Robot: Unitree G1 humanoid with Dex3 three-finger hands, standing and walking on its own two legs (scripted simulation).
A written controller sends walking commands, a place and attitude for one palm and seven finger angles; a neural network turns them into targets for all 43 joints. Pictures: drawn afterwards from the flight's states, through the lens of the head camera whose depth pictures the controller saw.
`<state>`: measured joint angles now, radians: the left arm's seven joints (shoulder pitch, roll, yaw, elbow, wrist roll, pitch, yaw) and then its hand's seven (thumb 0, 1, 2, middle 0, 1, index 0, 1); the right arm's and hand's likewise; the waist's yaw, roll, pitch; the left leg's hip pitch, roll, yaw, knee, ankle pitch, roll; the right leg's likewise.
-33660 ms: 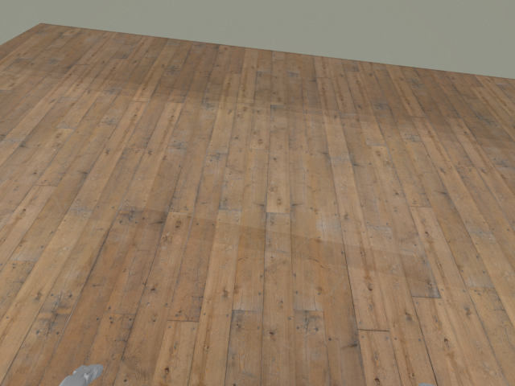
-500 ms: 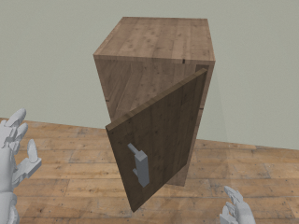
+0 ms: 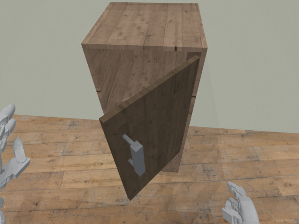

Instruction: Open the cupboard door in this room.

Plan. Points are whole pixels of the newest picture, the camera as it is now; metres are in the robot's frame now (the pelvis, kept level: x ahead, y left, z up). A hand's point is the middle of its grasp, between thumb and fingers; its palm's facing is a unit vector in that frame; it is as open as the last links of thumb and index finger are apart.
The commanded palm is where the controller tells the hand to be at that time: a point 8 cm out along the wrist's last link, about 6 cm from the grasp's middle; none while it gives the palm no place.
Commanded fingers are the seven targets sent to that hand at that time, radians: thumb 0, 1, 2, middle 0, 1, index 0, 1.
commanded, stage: step back with the hand held close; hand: left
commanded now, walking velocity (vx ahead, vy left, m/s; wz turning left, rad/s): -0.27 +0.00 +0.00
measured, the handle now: (133, 155) +0.31 +0.08 -0.01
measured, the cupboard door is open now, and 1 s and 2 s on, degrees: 50 50 50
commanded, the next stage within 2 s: stop stepping back and stand still in 0.86 s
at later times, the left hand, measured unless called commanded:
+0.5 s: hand out of the picture +0.11 +0.28 +0.15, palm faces +0.46 -0.77 -0.44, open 7.5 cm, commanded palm +0.05 +0.32 +0.17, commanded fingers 0.00 0.90 0.90 -0.20 -0.30 -0.20 -0.30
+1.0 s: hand out of the picture +0.03 +0.24 +0.16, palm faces +0.33 -0.82 -0.46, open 7.5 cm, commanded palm -0.03 +0.29 +0.17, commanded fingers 0.00 0.90 0.90 -0.20 -0.30 -0.20 -0.30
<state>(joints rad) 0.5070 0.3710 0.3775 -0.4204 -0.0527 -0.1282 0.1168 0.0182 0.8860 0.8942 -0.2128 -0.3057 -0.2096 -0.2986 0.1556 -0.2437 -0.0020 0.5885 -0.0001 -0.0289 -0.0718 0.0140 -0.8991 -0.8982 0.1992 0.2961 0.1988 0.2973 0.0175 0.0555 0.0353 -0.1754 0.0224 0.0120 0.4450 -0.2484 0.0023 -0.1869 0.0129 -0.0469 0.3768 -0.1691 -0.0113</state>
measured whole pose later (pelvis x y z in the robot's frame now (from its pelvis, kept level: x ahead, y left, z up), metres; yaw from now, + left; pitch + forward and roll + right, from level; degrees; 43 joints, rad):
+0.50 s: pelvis -0.09 +0.02 -0.02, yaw +0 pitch -2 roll -1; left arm 0.51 0.37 0.41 -0.51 -0.01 -0.18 0.16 0.02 0.88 0.89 -0.22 -0.31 -0.21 -0.30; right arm 0.20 -0.21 0.00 0.56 0.00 -0.04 -0.07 0.01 -0.90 -0.90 0.20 0.30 0.20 0.30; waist 0.02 0.00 0.05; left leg -0.40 -0.01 0.02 0.69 -0.34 0.04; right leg -0.39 -0.02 -0.04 0.55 -0.13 0.00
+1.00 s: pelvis -0.19 +0.00 -0.01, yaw -2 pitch +3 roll -1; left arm 0.53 0.45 0.40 -0.58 -0.05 -0.22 0.13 0.02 0.88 0.89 -0.22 -0.31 -0.21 -0.30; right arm 0.13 -0.17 0.02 0.68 0.00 -0.09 -0.06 0.01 -0.90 -0.90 0.20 0.30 0.20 0.30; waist 0.04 -0.04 0.03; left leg -0.55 0.01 0.02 0.69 -0.28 -0.01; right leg -0.09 0.04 0.01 0.46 -0.40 -0.02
